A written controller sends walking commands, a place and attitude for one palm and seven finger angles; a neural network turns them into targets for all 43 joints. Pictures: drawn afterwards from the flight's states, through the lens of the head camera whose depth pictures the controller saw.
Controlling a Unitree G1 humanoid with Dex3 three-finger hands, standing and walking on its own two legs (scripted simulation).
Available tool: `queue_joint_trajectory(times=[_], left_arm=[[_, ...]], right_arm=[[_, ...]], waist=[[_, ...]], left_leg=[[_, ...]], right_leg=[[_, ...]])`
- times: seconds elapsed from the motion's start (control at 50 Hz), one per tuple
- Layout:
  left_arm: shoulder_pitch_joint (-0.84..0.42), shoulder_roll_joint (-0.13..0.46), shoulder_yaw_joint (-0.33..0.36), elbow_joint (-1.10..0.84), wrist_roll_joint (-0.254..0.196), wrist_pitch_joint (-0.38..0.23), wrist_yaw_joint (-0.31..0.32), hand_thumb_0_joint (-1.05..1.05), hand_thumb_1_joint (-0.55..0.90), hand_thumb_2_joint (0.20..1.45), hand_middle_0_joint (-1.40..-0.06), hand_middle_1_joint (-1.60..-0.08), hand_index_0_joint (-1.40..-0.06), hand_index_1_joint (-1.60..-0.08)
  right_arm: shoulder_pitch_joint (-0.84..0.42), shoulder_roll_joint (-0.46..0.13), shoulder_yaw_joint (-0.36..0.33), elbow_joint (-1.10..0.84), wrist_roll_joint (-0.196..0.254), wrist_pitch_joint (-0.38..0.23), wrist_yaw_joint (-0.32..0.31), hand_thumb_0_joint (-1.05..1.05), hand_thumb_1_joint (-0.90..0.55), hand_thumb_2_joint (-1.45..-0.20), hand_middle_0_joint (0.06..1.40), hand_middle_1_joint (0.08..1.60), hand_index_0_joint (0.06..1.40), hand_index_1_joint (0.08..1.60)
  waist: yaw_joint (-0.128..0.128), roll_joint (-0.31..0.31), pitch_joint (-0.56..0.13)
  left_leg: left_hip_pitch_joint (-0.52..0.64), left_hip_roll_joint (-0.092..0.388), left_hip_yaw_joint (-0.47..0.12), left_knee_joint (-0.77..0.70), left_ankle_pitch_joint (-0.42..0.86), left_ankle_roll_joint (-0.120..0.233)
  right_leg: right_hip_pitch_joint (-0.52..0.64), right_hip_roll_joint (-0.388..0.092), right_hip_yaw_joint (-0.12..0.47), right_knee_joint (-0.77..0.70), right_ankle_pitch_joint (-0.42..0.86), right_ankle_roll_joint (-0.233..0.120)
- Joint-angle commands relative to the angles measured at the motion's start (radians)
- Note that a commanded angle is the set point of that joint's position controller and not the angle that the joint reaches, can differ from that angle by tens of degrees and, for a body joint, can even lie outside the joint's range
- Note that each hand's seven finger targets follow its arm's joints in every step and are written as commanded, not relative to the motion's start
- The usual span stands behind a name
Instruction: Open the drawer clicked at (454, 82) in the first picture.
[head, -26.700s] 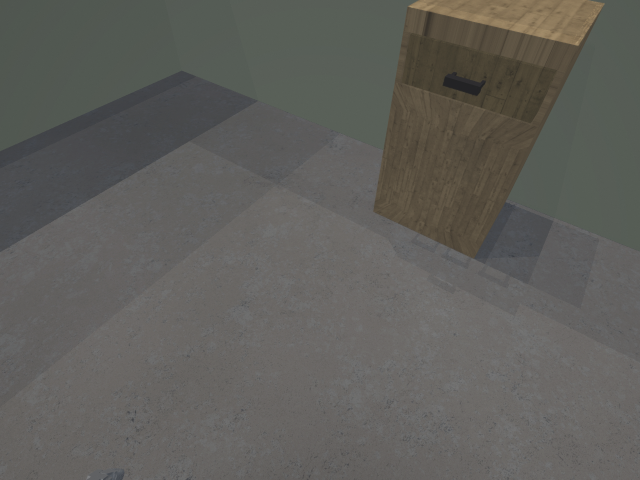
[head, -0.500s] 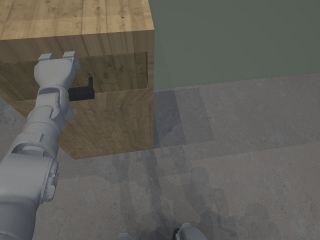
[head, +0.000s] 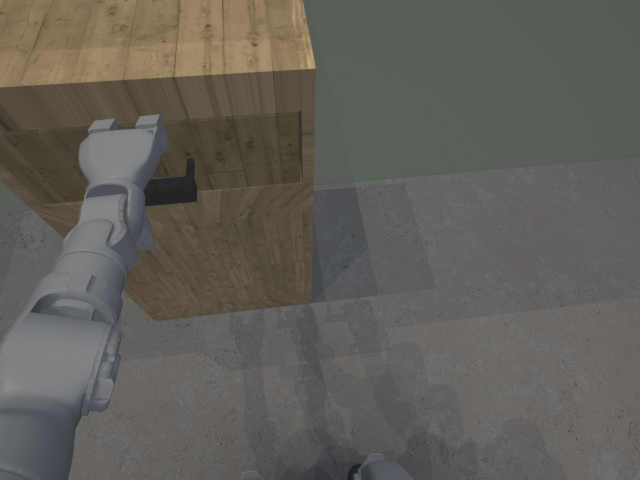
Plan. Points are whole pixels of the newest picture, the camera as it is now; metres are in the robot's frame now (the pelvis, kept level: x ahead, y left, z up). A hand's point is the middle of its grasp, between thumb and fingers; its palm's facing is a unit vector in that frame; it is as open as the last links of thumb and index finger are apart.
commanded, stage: re-aim the fingers above the handle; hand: left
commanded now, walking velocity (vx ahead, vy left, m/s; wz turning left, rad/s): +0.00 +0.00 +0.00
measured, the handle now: (159, 179) +0.56 +0.21 -0.03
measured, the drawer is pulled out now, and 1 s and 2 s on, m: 0.00 0.00 0.00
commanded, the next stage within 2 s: lower the fingers behind the handle in 0.24 s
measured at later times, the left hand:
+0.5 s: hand (131, 192) +0.49 +0.22 +0.03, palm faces -0.09 +0.00 -1.00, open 13.8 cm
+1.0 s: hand (150, 200) +0.50 +0.21 -0.01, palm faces -0.09 -0.02 -1.00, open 13.8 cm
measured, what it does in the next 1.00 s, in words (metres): stands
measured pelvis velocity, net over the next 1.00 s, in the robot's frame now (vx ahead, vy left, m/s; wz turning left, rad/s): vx -0.01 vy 0.01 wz -0.01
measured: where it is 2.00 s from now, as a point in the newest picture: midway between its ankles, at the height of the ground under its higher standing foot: outside the picture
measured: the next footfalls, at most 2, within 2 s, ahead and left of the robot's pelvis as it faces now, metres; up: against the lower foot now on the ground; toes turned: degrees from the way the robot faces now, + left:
none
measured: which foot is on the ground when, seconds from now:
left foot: down 0.00-1.00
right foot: down 0.00-1.00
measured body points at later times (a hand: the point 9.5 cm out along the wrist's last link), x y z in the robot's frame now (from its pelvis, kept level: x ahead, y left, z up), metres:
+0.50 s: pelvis -0.01 +0.00 +0.00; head +0.10 +0.00 +0.43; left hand +0.49 +0.22 +0.08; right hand -0.01 -0.27 -0.13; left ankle -0.03 +0.11 -0.71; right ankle +0.00 -0.13 -0.71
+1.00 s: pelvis -0.01 +0.01 -0.02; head +0.12 +0.01 +0.41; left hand +0.50 +0.21 +0.04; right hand -0.04 -0.26 -0.14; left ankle -0.03 +0.11 -0.71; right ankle +0.00 -0.13 -0.71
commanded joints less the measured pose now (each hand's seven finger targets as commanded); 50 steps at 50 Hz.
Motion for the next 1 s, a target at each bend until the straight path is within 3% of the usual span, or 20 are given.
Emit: queue_joint_trajectory(times=[0.0, 0.1, 0.14, 0.18, 0.22, 0.28, 0.32, 0.36, 0.38, 0.44, 0.56, 0.6, 0.64, 0.68, 0.72, 0.8, 0.84, 0.86, 0.9, 0.98], left_arm=[[-0.503, 0.211, 0.021, -0.211, 0.002, -0.019, 0.025, 0.000, -0.500, 0.300, -0.300, -1.200, -0.300, -1.200], [-0.469, 0.207, 0.031, -0.193, 0.004, -0.028, 0.034, 0.000, -0.500, 0.300, -0.300, -1.200, -0.300, -1.200], [-0.440, 0.270, 0.084, -0.177, 0.003, -0.017, 0.044, 0.000, -0.500, 0.300, -0.300, -1.200, -0.300, -1.200], [-0.440, 0.287, 0.099, -0.199, 0.005, -0.013, 0.046, 0.000, -0.500, 0.300, -0.300, -1.200, -0.300, -1.200], [-0.415, 0.284, 0.093, -0.187, 0.007, -0.004, 0.045, 0.000, -0.500, 0.300, -0.300, -1.200, -0.300, -1.200], [-0.442, 0.273, 0.077, -0.206, 0.006, -0.008, 0.036, 0.000, -0.500, 0.300, -0.300, -1.200, -0.300, -1.200], [-0.444, 0.248, 0.051, -0.178, -0.001, -0.009, 0.029, 0.000, -0.500, 0.300, -0.300, -1.200, -0.300, -1.200], [-0.464, 0.255, 0.048, -0.173, -0.001, -0.023, 0.022, 0.000, -0.500, 0.300, -0.300, -1.200, -0.300, -1.200], [-0.466, 0.273, 0.066, -0.184, -0.003, -0.036, 0.019, 0.000, -0.500, 0.300, -0.300, -1.200, -0.300, -1.200], [-0.454, 0.263, 0.051, -0.155, 0.006, -0.058, 0.015, 0.000, -0.500, 0.300, -0.300, -1.200, -0.300, -1.200], [-0.487, 0.244, 0.056, -0.189, 0.013, -0.086, 0.050, 0.000, -0.500, 0.300, -0.300, -1.200, -0.300, -1.200], [-0.489, 0.244, 0.053, -0.148, 0.018, -0.073, 0.066, 0.000, -0.500, 0.300, -0.300, -1.200, -0.300, -1.200], [-0.499, 0.289, 0.087, -0.158, 0.023, -0.057, 0.084, 0.000, -0.500, 0.300, -0.300, -1.200, -0.300, -1.200], [-0.509, 0.283, 0.088, -0.182, 0.026, -0.045, 0.090, 0.000, -0.500, 0.300, -0.300, -1.200, -0.300, -1.200], [-0.501, 0.240, 0.056, -0.163, 0.027, -0.026, 0.092, 0.000, -0.500, 0.300, -0.300, -1.200, -0.300, -1.200], [-0.493, 0.256, 0.063, -0.146, 0.023, -0.009, 0.080, 0.000, -0.500, 0.300, -0.300, -1.200, -0.300, -1.200], [-0.495, 0.231, 0.042, -0.127, 0.021, -0.006, 0.076, 0.000, -0.500, 0.300, -0.300, -1.200, -0.300, -1.200], [-0.497, 0.259, 0.063, -0.127, 0.019, -0.008, 0.074, 0.000, -0.500, 0.300, -0.300, -1.200, -0.300, -1.200], [-0.508, 0.242, 0.045, -0.137, 0.020, -0.022, 0.070, 0.000, -0.500, 0.300, -0.300, -1.200, -0.300, -1.200], [-0.465, 0.294, 0.100, -0.154, 0.023, -0.039, 0.075, 0.000, -0.500, 0.300, -0.300, -1.200, -0.300, -1.200]], right_arm=[[0.171, -0.163, -0.055, -0.039, 0.001, -0.018, -0.020, 0.000, -0.900, -0.900, 0.200, 0.300, 0.200, 0.300], [0.173, -0.162, -0.053, -0.037, -0.003, -0.020, -0.016, 0.000, -0.900, -0.900, 0.200, 0.300, 0.200, 0.300], [0.166, -0.171, -0.049, -0.036, -0.005, -0.016, -0.014, 0.000, -0.900, -0.900, 0.200, 0.300, 0.200, 0.300], [0.159, -0.170, -0.049, -0.046, -0.005, -0.013, -0.011, 0.000, -0.900, -0.900, 0.200, 0.300, 0.200, 0.300], [0.158, -0.170, -0.048, -0.047, -0.002, -0.012, -0.010, 0.000, -0.900, -0.900, 0.200, 0.300, 0.200, 0.300], [0.156, -0.169, -0.052, -0.051, 0.002, -0.013, -0.013, 0.000, -0.900, -0.900, 0.200, 0.300, 0.200, 0.300], [0.160, -0.172, -0.050, -0.046, 0.008, -0.017, -0.016, 0.000, -0.900, -0.900, 0.200, 0.300, 0.200, 0.300], [0.166, -0.173, -0.050, -0.043, 0.006, -0.023, -0.021, 0.000, -0.900, -0.900, 0.200, 0.300, 0.200, 0.300], [0.167, -0.176, -0.052, -0.038, 0.003, -0.023, -0.021, 0.000, -0.900, -0.900, 0.200, 0.300, 0.200, 0.300], [0.176, -0.174, -0.051, -0.034, 0.001, -0.028, -0.026, 0.000, -0.900, -0.900, 0.200, 0.300, 0.200, 0.300], [0.194, -0.170, -0.057, -0.028, -0.013, -0.036, -0.016, 0.000, -0.900, -0.900, 0.200, 0.300, 0.200, 0.300], [0.194, -0.172, -0.055, -0.022, -0.016, -0.034, -0.013, 0.000, -0.900, -0.900, 0.200, 0.300, 0.200, 0.300], [0.191, -0.179, -0.052, -0.020, -0.019, -0.032, -0.011, 0.000, -0.900, -0.900, 0.200, 0.300, 0.200, 0.300], [0.190, -0.178, -0.054, -0.024, -0.022, -0.031, -0.004, 0.000, -0.900, -0.900, 0.200, 0.300, 0.200, 0.300], [0.196, -0.174, -0.055, -0.022, -0.020, -0.030, -0.002, 0.000, -0.900, -0.900, 0.200, 0.300, 0.200, 0.300], [0.197, -0.177, -0.051, -0.019, -0.019, -0.026, -0.004, 0.000, -0.900, -0.900, 0.200, 0.300, 0.200, 0.300], [0.194, -0.176, -0.048, -0.018, -0.019, -0.029, -0.006, 0.000, -0.900, -0.900, 0.200, 0.300, 0.200, 0.300], [0.199, -0.182, -0.048, -0.013, -0.018, -0.028, -0.007, 0.000, -0.900, -0.900, 0.200, 0.300, 0.200, 0.300], [0.196, -0.176, -0.044, -0.019, -0.021, -0.031, -0.010, 0.000, -0.900, -0.900, 0.200, 0.300, 0.200, 0.300], [0.199, -0.181, -0.046, -0.013, -0.028, -0.027, -0.005, 0.000, -0.900, -0.900, 0.200, 0.300, 0.200, 0.300]], waist=[[-0.030, 0.046, -0.433], [-0.019, 0.038, -0.436], [-0.001, 0.010, -0.432], [0.010, 0.012, -0.463], [0.012, 0.019, -0.445], [-0.003, -0.001, -0.449], [-0.018, -0.004, -0.392], [-0.023, 0.003, -0.387], [-0.020, -0.003, -0.413], [-0.027, 0.001, -0.394], [-0.024, 0.084, -0.467], [-0.041, 0.050, -0.447], [-0.027, 0.057, -0.469], [-0.023, 0.094, -0.524], [-0.037, 0.086, -0.508], [-0.035, 0.085, -0.509], [-0.044, 0.065, -0.463], [-0.047, 0.053, -0.465], [-0.047, 0.069, -0.477], [-0.025, 0.078, -0.526]], left_leg=[[0.293, -0.048, -0.011, -0.039, 0.479, 0.026], [0.284, -0.048, -0.013, -0.038, 0.489, 0.024], [0.246, -0.050, -0.004, -0.039, 0.467, 0.026], [0.241, -0.054, -0.001, -0.040, 0.477, 0.026], [0.232, -0.053, 0.003, -0.043, 0.467, 0.026], [0.241, -0.053, 0.003, -0.045, 0.448, 0.029], [0.229, -0.052, 0.002, -0.056, 0.392, 0.030], [0.223, -0.054, -0.002, -0.055, 0.371, 0.030], [0.233, -0.054, -0.001, -0.047, 0.392, 0.032], [0.210, -0.054, -0.007, -0.031, 0.372, 0.031], [0.245, -0.047, -0.023, 0.015, 0.447, 0.020], [0.209, -0.047, -0.024, 0.030, 0.427, 0.024], [0.189, -0.049, -0.023, 0.035, 0.431, 0.024], [0.227, -0.045, -0.027, 0.048, 0.483, 0.020], [0.228, -0.041, -0.029, 0.057, 0.486, 0.019], [0.225, -0.037, -0.035, 0.057, 0.479, 0.018], [0.199, -0.037, -0.034, 0.053, 0.437, 0.021], [0.193, -0.034, -0.038, 0.053, 0.427, 0.022], [0.183, -0.036, -0.035, 0.061, 0.432, 0.024], [0.184, -0.035, -0.039, 0.088, 0.493, 0.020]], right_leg=[[0.218, 0.051, -0.013, -0.050, 0.383, -0.024], [0.216, 0.051, -0.016, -0.041, 0.383, -0.026], [0.247, 0.049, -0.012, -0.038, 0.394, -0.025], [0.279, 0.049, -0.008, -0.033, 0.417, -0.027], [0.277, 0.048, -0.009, -0.034, 0.416, -0.025], [0.281, 0.049, -0.006, -0.046, 0.404, -0.024], [0.243, 0.049, -0.007, -0.060, 0.353, -0.022], [0.229, 0.048, -0.005, -0.060, 0.329, -0.022], [0.237, 0.048, -0.003, -0.054, 0.345, -0.024], [0.197, 0.047, -0.005, -0.042, 0.319, -0.023], [0.121, 0.052, -0.017, 0.009, 0.321, -0.031], [0.106, 0.053, -0.018, 0.013, 0.309, -0.028], [0.121, 0.052, -0.017, 0.029, 0.323, -0.029], [0.111, 0.055, -0.020, 0.043, 0.341, -0.032], [0.092, 0.058, -0.024, 0.043, 0.338, -0.029], [0.085, 0.057, -0.027, 0.048, 0.319, -0.029], [0.066, 0.058, -0.030, 0.041, 0.290, -0.029], [0.066, 0.058, -0.028, 0.045, 0.289, -0.028], [0.064, 0.054, -0.026, 0.053, 0.294, -0.028], [0.071, 0.055, -0.024, 0.086, 0.335, -0.031]])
